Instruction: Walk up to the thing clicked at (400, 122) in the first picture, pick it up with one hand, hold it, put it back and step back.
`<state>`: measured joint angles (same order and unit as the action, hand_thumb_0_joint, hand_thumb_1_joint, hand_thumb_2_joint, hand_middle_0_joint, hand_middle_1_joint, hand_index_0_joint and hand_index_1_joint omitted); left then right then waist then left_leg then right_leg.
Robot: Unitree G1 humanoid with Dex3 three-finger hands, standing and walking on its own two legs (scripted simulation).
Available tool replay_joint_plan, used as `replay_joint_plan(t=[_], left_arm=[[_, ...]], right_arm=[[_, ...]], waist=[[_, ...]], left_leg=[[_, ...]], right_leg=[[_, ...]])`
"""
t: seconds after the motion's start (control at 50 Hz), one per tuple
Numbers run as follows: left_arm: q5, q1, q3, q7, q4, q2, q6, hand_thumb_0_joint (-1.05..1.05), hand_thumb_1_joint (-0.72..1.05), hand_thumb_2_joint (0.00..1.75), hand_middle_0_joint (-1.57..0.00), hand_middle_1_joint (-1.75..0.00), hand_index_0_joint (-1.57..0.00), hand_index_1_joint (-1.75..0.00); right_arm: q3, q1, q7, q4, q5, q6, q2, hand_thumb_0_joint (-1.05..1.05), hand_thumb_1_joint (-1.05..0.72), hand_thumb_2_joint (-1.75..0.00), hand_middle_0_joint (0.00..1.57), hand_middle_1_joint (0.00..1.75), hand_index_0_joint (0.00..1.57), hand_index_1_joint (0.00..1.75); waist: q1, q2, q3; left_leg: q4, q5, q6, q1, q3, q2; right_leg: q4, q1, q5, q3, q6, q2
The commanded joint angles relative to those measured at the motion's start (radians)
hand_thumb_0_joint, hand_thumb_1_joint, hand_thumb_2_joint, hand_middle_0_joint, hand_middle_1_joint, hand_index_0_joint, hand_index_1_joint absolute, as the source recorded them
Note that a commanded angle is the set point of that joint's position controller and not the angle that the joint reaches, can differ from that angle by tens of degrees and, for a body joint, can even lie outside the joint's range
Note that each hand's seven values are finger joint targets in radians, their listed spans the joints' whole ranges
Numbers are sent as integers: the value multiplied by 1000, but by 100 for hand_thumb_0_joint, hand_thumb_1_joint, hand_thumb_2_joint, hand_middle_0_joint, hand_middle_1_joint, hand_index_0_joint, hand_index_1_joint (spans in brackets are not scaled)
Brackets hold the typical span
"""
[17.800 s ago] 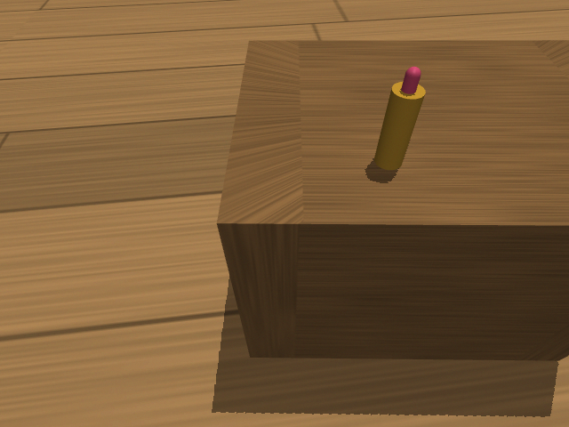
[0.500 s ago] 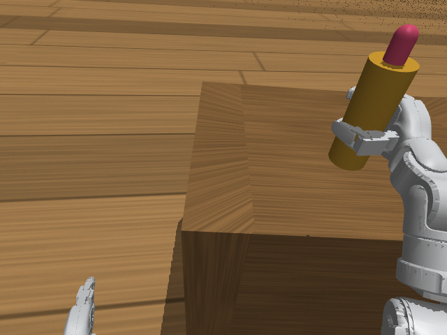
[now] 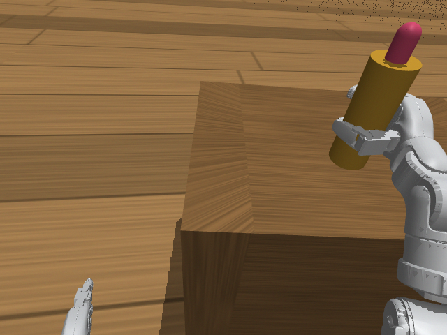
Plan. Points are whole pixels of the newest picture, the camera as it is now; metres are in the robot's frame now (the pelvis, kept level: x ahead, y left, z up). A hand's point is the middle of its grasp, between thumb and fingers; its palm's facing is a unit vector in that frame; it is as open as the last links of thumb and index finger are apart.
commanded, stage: crouch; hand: right
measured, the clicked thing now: (373, 103) +0.34 -0.18 +0.31
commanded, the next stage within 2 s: lower in 1.52 s
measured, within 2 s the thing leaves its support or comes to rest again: neither
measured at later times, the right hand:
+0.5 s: hand (344, 140) +0.41 -0.21 +0.19, palm faces +0.25 +0.97 -0.01, open 8.6 cm
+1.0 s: hand (340, 143) +0.46 -0.23 +0.15, palm faces +0.23 +0.97 -0.01, open 8.6 cm
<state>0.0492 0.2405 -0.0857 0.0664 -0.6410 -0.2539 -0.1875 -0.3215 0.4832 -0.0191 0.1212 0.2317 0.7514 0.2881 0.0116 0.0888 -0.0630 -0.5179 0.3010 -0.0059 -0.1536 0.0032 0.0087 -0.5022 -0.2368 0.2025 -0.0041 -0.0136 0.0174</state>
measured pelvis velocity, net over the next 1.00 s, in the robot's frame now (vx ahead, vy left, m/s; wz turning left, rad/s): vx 0.01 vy -0.01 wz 0.03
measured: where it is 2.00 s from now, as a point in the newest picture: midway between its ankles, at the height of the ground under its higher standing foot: outside the picture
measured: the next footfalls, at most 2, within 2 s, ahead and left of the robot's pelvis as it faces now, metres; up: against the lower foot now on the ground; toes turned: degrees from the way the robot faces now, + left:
none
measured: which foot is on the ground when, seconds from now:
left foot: down 0.00-1.00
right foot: down 0.00-1.00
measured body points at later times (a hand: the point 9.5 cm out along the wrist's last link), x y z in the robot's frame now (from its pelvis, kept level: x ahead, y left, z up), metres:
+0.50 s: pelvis -0.01 +0.00 +0.00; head -0.02 +0.02 +0.45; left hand +0.14 +0.27 -0.08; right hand +0.39 -0.26 +0.20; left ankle -0.01 +0.12 -0.74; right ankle +0.05 -0.13 -0.74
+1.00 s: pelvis +0.01 -0.01 +0.00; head +0.03 -0.01 +0.44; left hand +0.14 +0.25 -0.08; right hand +0.44 -0.28 +0.15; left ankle -0.01 +0.12 -0.74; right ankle +0.05 -0.13 -0.74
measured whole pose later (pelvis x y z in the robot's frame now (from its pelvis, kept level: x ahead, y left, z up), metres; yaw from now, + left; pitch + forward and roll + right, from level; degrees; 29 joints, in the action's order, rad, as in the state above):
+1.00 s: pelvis +0.01 -0.01 +0.00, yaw +2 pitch +5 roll +1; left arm 0.02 0.26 -0.04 0.07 -0.58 -0.22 -0.20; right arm -0.38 0.71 0.04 -0.79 0.12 0.04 0.42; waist -0.06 0.02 -0.04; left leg -0.56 0.30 -0.02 -0.34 -0.03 0.00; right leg -0.57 -0.42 0.23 0.02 0.00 0.03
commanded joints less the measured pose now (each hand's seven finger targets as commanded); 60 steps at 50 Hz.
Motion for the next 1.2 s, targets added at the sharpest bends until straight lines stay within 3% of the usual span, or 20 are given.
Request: replay_joint_plan(t=[0.0, 0.02, 0.14, 0.3, 0.34, 0.36, 0.42, 0.48, 0.52, 0.6, 0.66, 0.7, 0.72, 0.88, 0.9, 1.04, 1.06, 1.1, 1.14, 1.18], left_arm=[[-4, -168, -15, 8, 171, -92, -59, 0, -54, 5, -5, -5, -5, -5], [-8, -158, -31, 10, 143, -112, -54, 0, -55, 5, -5, -5, -5, -5], [-14, -139, -18, 18, 132, -96, -68, 0, -54, 4, -4, -5, -5, -4], [-24, -112, -15, 18, 163, -86, -111, 0, -55, 5, -5, -5, -5, -5], [-24, -118, -52, 27, 173, -132, -115, 0, -55, 6, -5, -5, -5, -5], [-25, -120, -27, 23, 161, -107, -117, 0, -55, 6, -5, -5, -5, -5], [-25, -137, -23, 24, 149, -102, -120, 0, -56, 7, -5, -5, -5, -6], [-29, -141, 16, 20, 129, -60, -118, 0, -56, 6, -5, -5, -5, -5], [-27, -184, -31, 31, 222, -133, -126, 0, -56, 6, -5, -5, -5, -5], [-29, -107, 22, 22, 199, -72, -115, 0, -56, 6, -5, -5, -5, -5], [-32, -50, -9, 19, 185, -101, -107, 0, -55, 6, -5, -5, -5, -5], [-30, -71, -41, 21, 247, -141, -106, 0, -55, 6, -5, -5, -5, -5], [-32, -14, -6, 14, 161, -82, -96, 0, -55, 6, -5, -5, -5, -5], [-29, -66, 10, 5, 214, -85, -81, 0, -55, 5, -5, -5, -5, -5], [-29, -94, -21, 13, 252, -126, -79, 0, -55, 5, -5, -5, -5, -5], [-28, -85, -4, 11, 245, -111, -49, 0, -55, 6, -5, -5, -5, -5], [-30, -55, -20, 14, 258, -138, -45, 0, -55, 6, -5, -5, -5, -5], [-28, -21, 41, -1, 225, -60, -35, 0, -55, 5, -5, -5, -5, -4], [-28, -27, -20, 8, 276, -131, -35, 0, -55, 6, -5, -5, -5, -5], [-29, -3, -5, 0, 233, -117, -20, 0, -55, 5, -5, -5, -5, -5]], right_arm=[[-44, 513, -8, 220, 10, -95, 199, 0, -28, -140, 139, 154, 144, 154], [-79, 506, -13, 195, 3, -98, 241, 0, -27, -140, 138, 154, 144, 154], [-69, 514, -15, 21, -10, -132, 220, 0, -24, -136, 135, 150, 140, 150], [-67, 652, -9, -127, -49, -324, 273, 0, -28, -136, 136, 149, 140, 149], [-108, 687, -12, -165, -54, -375, 335, 0, -28, -136, 136, 149, 140, 149], [-71, 707, -10, -171, -58, -402, 301, 0, -28, -137, 136, 150, 141, 150], [-100, 723, -6, -237, -66, -477, 358, 0, -28, -138, 137, 151, 141, 151], [-59, 720, 6, -332, -73, -533, 311, 0, -24, -137, 135, 150, 140, 150], [-109, 751, 7, -356, -76, -572, 389, 0, -24, -136, 133, 148, 138, 148], [-97, 727, 20, -444, -81, -637, 377, 0, -26, -137, 135, 149, 140, 149], [-100, 747, 26, -492, -85, -678, 399, 0, -30, -138, 135, 149, 140, 149], [-134, 764, 23, -506, -87, -702, 444, 0, -30, -137, 134, 148, 139, 148], [-103, 773, 28, -509, -93, -713, 414, 0, -29, -136, 133, 148, 138, 148], [-80, 802, 54, -591, -87, -807, 399, 0, -28, -136, 133, 147, 138, 147], [-103, 820, 55, -598, -86, -815, 437, 0, -28, -136, 133, 147, 137, 147], [-126, 837, 60, -657, -94, -867, 493, 0, -27, -134, 133, 146, 137, 146], [-131, 780, 59, -742, -94, -862, 482, 0, -25, -135, 132, 146, 136, 146], [-84, 809, 73, -697, -88, -885, 420, 0, -28, -135, 133, 146, 137, 146], [-123, 790, 71, -759, -91, -892, 478, 0, -26, -136, 133, 148, 138, 148], [-121, 798, 75, -733, -92, -900, 488, 0, -29, -136, 133, 147, 137, 147]], waist=[[-3, -81, -186], [2, -78, -181], [-16, -120, -143], [-43, -68, -223], [-43, -62, -256], [-43, -38, -257], [-29, -25, -271], [-35, -35, -278], [-46, -51, -343], [-43, -43, -326], [-64, -17, -325], [-69, -46, -345], [-64, 0, -326], [-83, -3, -384], [-87, -16, -419], [-74, 5, -413], [-97, -43, -381], [-89, 38, -379], [-104, -11, -416], [-90, 26, -387]], left_leg=[[109, -168, -1, -92, 46, -16], [108, -173, -1, -91, 45, -14], [115, -137, -8, -121, 43, -14], [87, -168, -9, -129, 16, -6], [76, -178, -7, -137, 16, -8], [71, -177, -2, -149, 21, -14], [62, -175, 2, -146, 22, -17], [58, -175, 0, -150, 18, -20], [52, -207, -2, -138, 14, -19], [48, -231, -3, -138, 17, -22], [43, -257, -2, -159, 14, -24], [42, -280, -3, -153, 13, -25], [40, -283, -2, -168, 11, -22], [28, -273, 1, -185, 9, -29], [21, -296, 0, -183, 12, -32], [22, -283, 0, -181, 10, -31], [23, -280, -1, -194, 16, -36], [14, -279, 4, -221, 17, -38], [8, -319, 0, -225, 19, -42], [7, -316, 2, -227, 14, -38]], right_leg=[[48, 161, -96, 22, 29, -20], [48, 153, -99, 21, 30, -22], [52, 133, -52, 22, 34, -19], [24, 137, -69, 23, 32, -14], [14, 155, -76, 22, 31, -9], [15, 158, -75, 21, 26, -4], [8, 131, -82, 14, 24, 0], [7, 111, -78, 17, 25, 1], [-4, 141, -110, 16, 27, 0], [-8, 121, -134, 23, 26, -3], [-8, 133, -156, 26, 25, -3], [-18, 134, -177, 26, 27, -2], [-19, 128, -179, 30, 28, -6], [-30, 133, -174, 22, 27, 3], [-41, 151, -211, 16, 26, 7], [-44, 111, -186, 23, 25, 1], [-44, 98, -180, 19, 27, 5], [-47, 121, -211, 18, 18, 11], [-71, 140, -275, 13, 22, 15], [-67, 117, -262, 18, 22, 10]])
